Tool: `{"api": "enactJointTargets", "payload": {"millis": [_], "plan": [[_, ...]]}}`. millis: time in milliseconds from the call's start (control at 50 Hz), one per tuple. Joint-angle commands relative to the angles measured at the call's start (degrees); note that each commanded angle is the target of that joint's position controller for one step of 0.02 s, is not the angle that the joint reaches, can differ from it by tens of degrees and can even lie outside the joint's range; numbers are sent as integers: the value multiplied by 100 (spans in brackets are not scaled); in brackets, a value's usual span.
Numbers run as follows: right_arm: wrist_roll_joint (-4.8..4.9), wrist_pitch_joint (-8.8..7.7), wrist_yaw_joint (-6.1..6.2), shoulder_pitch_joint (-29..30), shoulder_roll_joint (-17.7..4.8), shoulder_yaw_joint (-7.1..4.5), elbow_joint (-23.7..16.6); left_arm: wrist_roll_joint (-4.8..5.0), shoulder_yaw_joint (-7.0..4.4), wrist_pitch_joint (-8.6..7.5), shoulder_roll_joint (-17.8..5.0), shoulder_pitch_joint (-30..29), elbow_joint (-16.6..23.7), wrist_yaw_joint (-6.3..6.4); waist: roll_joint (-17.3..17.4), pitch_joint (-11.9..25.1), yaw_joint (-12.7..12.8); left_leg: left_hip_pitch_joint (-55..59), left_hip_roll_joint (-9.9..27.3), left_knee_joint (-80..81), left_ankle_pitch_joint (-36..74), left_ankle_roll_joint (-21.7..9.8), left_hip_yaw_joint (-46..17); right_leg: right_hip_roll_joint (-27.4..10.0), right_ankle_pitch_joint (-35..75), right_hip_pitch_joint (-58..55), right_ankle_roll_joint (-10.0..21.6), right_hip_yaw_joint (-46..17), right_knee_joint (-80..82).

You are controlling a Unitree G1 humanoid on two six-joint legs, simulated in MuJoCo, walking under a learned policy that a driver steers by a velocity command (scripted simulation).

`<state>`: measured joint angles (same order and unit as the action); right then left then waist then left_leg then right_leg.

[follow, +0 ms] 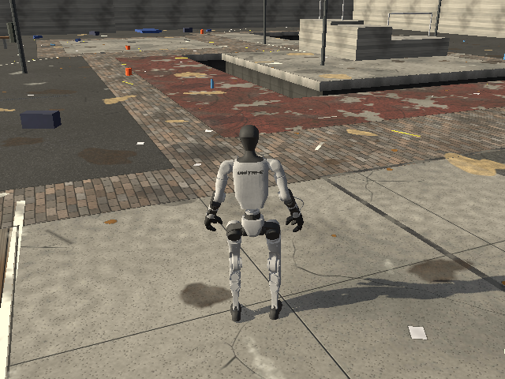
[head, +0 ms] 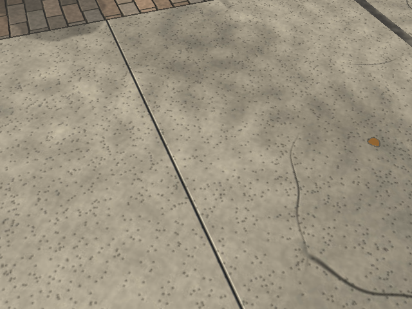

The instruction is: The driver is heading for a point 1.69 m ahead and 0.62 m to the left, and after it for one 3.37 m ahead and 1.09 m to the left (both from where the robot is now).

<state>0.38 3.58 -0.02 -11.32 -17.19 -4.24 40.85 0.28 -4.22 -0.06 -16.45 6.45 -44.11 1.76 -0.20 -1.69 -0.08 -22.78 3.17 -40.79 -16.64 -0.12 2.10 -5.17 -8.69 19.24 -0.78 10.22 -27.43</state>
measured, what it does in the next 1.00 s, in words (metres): steps on the spot, turning left: left foot, then right foot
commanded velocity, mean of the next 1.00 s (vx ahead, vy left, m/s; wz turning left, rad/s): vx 0.01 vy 0.00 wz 0.49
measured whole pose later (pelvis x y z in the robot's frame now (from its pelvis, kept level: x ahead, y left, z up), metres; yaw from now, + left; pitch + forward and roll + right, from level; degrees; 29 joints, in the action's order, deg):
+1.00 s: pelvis +0.00 +0.03 +0.01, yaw +29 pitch +1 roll +0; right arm -1.4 1.6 0.1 -9.8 -14.2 -2.1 34.6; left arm -0.1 -3.2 0.8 -17.6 9.6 -45.0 0.5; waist -2.4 -2.3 1.5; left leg -14.8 -1.1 -28.9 -15.1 -1.5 -1.1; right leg -3.7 -29.8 20.0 -3.9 0.5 -45.6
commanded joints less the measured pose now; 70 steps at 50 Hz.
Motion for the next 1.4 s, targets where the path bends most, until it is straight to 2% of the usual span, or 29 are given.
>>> {"api": "enactJointTargets", "payload": {"millis": [20,40,60,80,120,180,280,420,480,500,520,540,560,580,620,680,760,840,880,900,920,940,960,1020,1180,1220,1240,1280,1400], "plan": [[-71,-29,14,-860,-818,-299,-145,61,-157,32,-549,12,172,-6,226,523,-268,1409,117,1618,1030,-576,-591,-707,-934,380,273,-307,-591],[-67,-30,131,-741,-1464,-402,-383,-180,-69,52,-254,156,341,-49,2051,295,44,1885,1589,2010,2539,-1346,-2730,202,-2799,1935,-363,122,-2486],[-281,-159,67,-790,-1564,-388,-509,-162,-153,21,-523,-574,572,12,1698,435,-413,1225,1890,2429,2137,-1995,-3328,529,-3012,2223,-283,-968,-3453],[-314,-289,35,-562,-1427,-356,-525,-42,-208,27,-665,-663,582,53,1194,350,-283,1129,1580,2477,1633,-1769,-2877,425,-2467,2252,-153,-1248,-3806],[-74,-365,82,43,-1031,-255,-631,-83,-278,73,-721,-318,325,149,782,404,13,1141,1114,2332,1257,-1175,-2261,296,-1550,2211,-101,-1381,-3780],[-58,-339,175,90,-805,-154,-728,-80,-284,37,-631,-124,292,132,754,696,107,1179,852,2205,1874,-1142,-1984,449,-994,1833,-206,-1382,-3910],[-1,-276,266,-165,-948,-230,-778,-35,-178,-42,-443,-414,420,71,821,717,-96,1683,756,2038,1712,-1194,-2252,555,-858,1720,-365,-1515,-2406],[24,-161,172,36,-1045,-294,-983,44,-179,-175,-567,-290,445,-105,985,740,-126,1405,652,1803,2151,-1307,-3038,784,-1259,622,-285,-1552,-1053],[139,-108,185,318,-998,-287,-1080,37,-216,-242,-608,130,354,-177,926,810,170,1271,342,1464,2179,-1004,-3105,765,-288,-310,-102,-1433,490],[136,-102,205,262,-854,-252,-1113,-10,-282,-238,-808,312,309,-167,699,905,169,807,94,1173,1420,-735,-2916,300,303,-1011,71,-1670,771],[49,-104,188,-59,-500,-165,-1104,-103,-349,-186,-1170,332,379,-126,-555,1022,-63,-27,-567,-44,-539,-387,-2068,-921,1183,-1690,553,-2716,857],[88,-166,180,-17,-765,-257,-1277,-274,-376,-159,-1359,277,355,-141,-1771,662,-137,-1144,-1167,-1075,-2146,-72,-1214,-1779,2104,-1447,1545,-3951,993],[1,-203,169,-157,-1210,-396,-1138,-225,-299,-180,-1042,25,525,-123,-1172,597,-136,-1271,-731,-2194,-1927,154,-1252,-1897,2113,-1337,1779,-3725,960],[42,-177,150,-220,-1297,-459,-985,-175,-221,-170,-758,-225,596,-86,-834,533,-206,-1252,-663,-2591,-1534,253,-1184,-1502,1935,-1225,1516,-3089,861],[49,-60,158,-295,-1002,-408,-854,-42,-164,-129,-615,-400,662,-30,-680,367,-180,-1446,-580,-3031,-971,472,-1050,-1038,1723,-1264,1242,-2364,774],[116,-53,109,107,-631,-266,-1050,-100,-170,-34,-714,-59,601,43,-817,353,88,-1444,-454,-2494,-652,612,-630,-846,1892,-1440,1328,-1835,858],[7,-96,69,325,-395,-112,-1191,-62,-236,36,-982,30,556,-9,-972,606,225,-624,-267,-1066,-866,564,-386,-991,2096,-1535,1422,-1636,758],[30,-95,35,102,-485,-128,-1089,82,-224,42,-1077,34,467,-111,-1061,595,136,344,-375,480,-363,351,-84,-1037,1935,-1316,1341,-1633,544],[1,-108,22,-230,-486,-139,-927,162,-127,22,-876,131,342,-125,-867,564,-78,1387,-468,2068,902,50,-31,-833,1463,-889,934,-1457,190],[-22,-113,63,-292,-711,-168,-970,32,-25,-36,-611,412,258,-159,-301,813,3,2266,70,2118,2041,-115,-738,-558,601,-369,441,-1192,-235],[-92,-89,150,-258,-1166,-218,-1113,-296,133,-109,-222,580,365,-238,1321,1047,257,2888,1407,1767,4170,-677,-2118,13,-1862,578,-135,-654,-1333],[-251,-188,80,-208,-801,-100,-1069,-152,59,-87,-472,73,477,-154,1425,1008,-115,1979,1766,1980,3562,-1541,-2446,119,-2770,662,-302,-1038,-1840],[-272,-293,24,-42,-650,-52,-1038,-27,-28,-37,-770,-43,451,-106,1080,712,-115,1731,1493,2141,2950,-1579,-2224,67,-2703,676,-361,-1146,-2327],[-141,-430,27,398,-636,-25,-895,-49,-102,114,-771,241,191,-34,931,429,60,1396,1029,2163,2646,-1187,-1649,53,-2017,640,-443,-1272,-2644],[-71,-365,32,574,-310,89,-548,-29,66,72,-391,449,20,-83,758,514,150,1195,678,1915,1774,-1063,-1419,242,-552,-692,-316,-993,-45],[-126,-419,10,265,-198,130,-368,-160,51,39,-690,546,17,-85,289,504,72,814,319,1798,763,-562,-1256,-114,1087,-1404,-87,-1454,460],[-181,-440,-16,49,-258,96,-355,-92,-34,37,-1055,483,-39,-77,-307,377,-223,768,-22,1839,323,-360,-933,-187,837,-1163,135,-1400,159],[-174,-405,23,433,-322,86,-333,-79,50,-17,-643,302,-58,-126,-439,154,-12,1169,-223,1574,280,-145,-663,-62,-391,-437,241,-1430,402],[-119,-325,111,323,-206,59,-123,-85,140,-146,-497,438,-255,-66,-182,181,45,1180,-170,1503,880,-195,-684,86,-229,-540,59,-1291,320]]}}
Velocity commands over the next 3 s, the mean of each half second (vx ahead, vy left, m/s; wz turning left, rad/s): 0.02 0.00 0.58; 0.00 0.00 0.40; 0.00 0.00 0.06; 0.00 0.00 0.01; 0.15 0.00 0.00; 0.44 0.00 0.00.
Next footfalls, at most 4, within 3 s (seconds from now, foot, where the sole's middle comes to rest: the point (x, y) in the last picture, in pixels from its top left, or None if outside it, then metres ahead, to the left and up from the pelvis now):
0.02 left None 0.06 0.11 -0.77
0.50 right None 0.10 -0.10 -0.77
0.90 left None -0.02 0.14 -0.77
1.22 right None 0.09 -0.08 -0.77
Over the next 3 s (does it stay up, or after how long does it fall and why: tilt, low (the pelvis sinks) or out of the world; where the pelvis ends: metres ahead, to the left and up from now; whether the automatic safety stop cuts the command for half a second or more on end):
stays up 0.30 0.13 0.00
